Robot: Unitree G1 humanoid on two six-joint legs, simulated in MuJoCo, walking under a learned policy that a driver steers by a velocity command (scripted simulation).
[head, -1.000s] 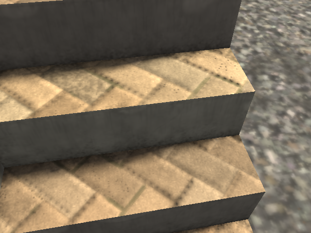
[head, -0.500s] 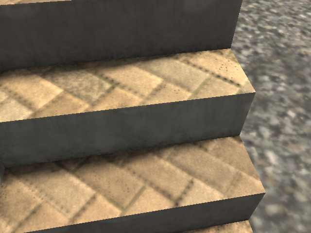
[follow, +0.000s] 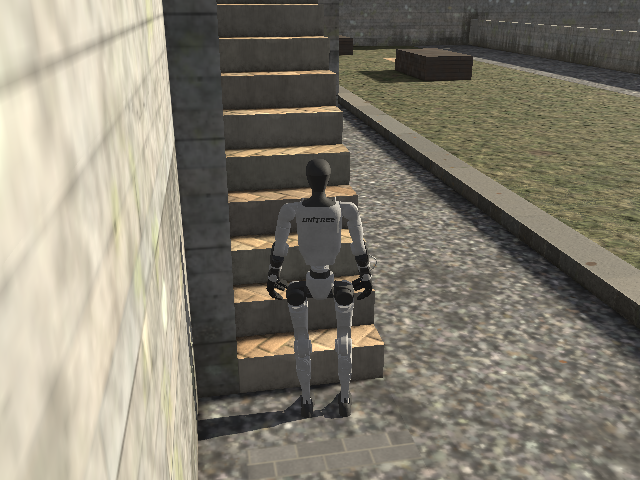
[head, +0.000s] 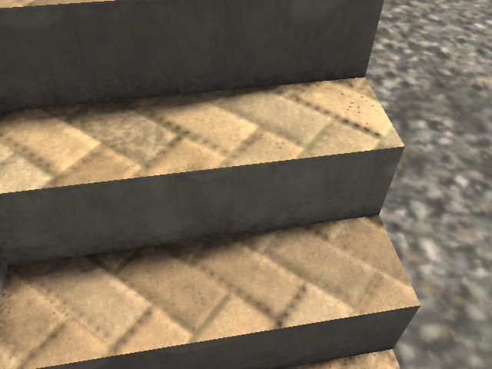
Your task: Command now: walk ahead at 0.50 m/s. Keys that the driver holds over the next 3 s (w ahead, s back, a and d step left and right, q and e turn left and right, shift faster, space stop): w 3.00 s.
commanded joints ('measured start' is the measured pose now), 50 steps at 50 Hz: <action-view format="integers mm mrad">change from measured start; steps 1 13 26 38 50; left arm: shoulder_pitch -46 -39 -38 -40 -41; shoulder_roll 98 94 94 94 93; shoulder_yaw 20 20 22 22 23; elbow -57 -55 -56 -56 -56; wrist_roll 1 1 1 1 2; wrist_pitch -12 -12 -12 -12 -12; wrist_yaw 2 2 3 3 3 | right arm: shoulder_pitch -37 -31 -31 -32 -33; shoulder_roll -105 -101 -101 -100 -100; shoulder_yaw -22 -22 -23 -24 -24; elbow -53 -54 -56 -58 -59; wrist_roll -1 -1 0 0 0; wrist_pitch -11 -12 -12 -12 -12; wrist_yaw -3 -3 -3 -3 -3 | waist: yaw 1 1 1 2 2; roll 15 17 18 18 18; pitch -46 -69 -69 -69 -69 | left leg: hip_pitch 25 31 31 30 29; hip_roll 205 206 206 205 205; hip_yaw -140 -141 -142 -143 -143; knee -2 3 4 5 6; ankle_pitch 238 246 248 251 250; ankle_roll -26 -25 -25 -25 -25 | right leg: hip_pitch -8 0 1 2 3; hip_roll -119 -120 -119 -119 -119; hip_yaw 95 96 96 97 98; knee -16 -12 -11 -11 -11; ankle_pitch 129 129 132 136 137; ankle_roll -24 -25 -25 -25 -25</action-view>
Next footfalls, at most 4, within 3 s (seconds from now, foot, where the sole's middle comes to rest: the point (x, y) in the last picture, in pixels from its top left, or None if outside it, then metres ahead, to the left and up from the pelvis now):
none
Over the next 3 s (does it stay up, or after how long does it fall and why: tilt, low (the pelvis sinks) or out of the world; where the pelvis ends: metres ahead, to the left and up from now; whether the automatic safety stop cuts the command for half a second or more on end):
stays up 0.00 -0.01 0.00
